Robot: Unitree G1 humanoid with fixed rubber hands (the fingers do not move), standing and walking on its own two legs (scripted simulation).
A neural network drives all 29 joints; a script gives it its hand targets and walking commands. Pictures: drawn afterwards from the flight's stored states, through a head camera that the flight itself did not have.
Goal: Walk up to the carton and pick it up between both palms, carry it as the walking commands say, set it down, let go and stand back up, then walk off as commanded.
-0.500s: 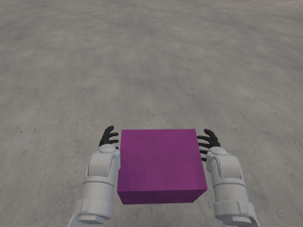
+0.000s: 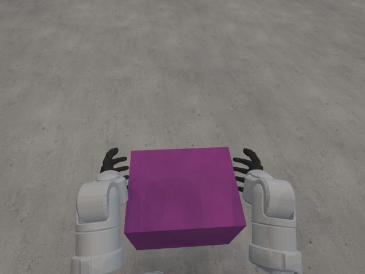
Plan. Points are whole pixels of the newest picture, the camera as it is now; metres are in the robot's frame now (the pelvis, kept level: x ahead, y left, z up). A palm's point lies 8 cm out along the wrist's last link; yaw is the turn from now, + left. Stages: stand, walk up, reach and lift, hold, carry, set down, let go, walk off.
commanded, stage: carry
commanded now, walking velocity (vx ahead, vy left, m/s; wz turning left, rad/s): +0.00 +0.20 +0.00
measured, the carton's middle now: (181, 199) +0.29 +0.02 -0.01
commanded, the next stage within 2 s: none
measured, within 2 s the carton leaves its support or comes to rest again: neither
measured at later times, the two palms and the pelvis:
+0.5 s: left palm (55, 209) +0.21 +0.25 +0.08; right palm (216, 203) +0.24 -0.05 +0.09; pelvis -0.07 +0.07 +0.00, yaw +3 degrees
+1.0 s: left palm (3, 242) +0.15 +0.31 +0.08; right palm (186, 252) +0.15 +0.01 +0.08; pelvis -0.15 +0.15 +0.00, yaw +4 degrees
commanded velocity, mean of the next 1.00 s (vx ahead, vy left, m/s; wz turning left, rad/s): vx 0.00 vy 0.20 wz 0.00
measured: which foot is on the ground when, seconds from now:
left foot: down 0.00-0.10, up 0.12-0.30, down 0.32-0.80, up 0.82-1.00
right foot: up 0.00-0.06, down 0.08-0.60, up 0.62-0.76, down 0.78-1.00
